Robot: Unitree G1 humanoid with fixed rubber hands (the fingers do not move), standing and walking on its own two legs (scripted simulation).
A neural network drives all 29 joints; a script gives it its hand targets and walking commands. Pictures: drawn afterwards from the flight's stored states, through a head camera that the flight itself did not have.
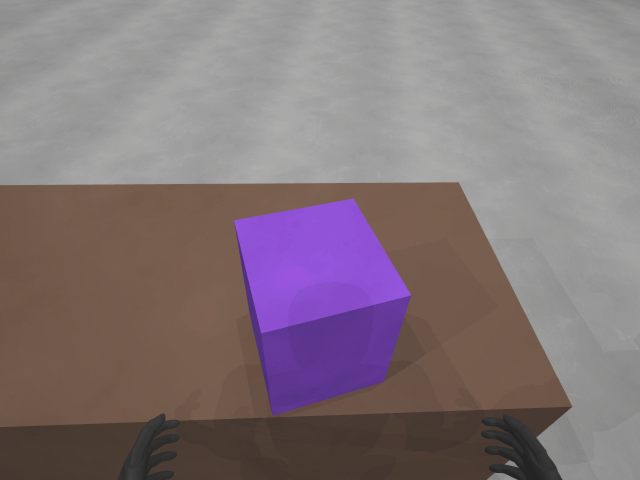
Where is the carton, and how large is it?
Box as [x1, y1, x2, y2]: [234, 199, 410, 415]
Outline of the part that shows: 353,199 234,220 249,312 273,415 381,382 384,379 410,294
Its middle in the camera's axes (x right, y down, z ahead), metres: -0.01 +0.12 +0.65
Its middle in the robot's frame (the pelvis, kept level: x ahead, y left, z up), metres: +0.42 +0.01 -0.06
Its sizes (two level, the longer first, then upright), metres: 0.210 0.200 0.250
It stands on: a pedestal, 0.59 m high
